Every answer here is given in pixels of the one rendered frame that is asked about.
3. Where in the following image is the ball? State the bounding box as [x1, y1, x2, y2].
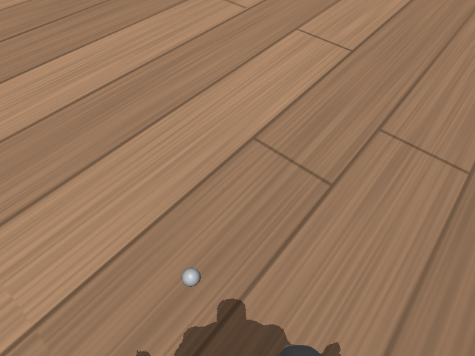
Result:
[182, 268, 200, 286]

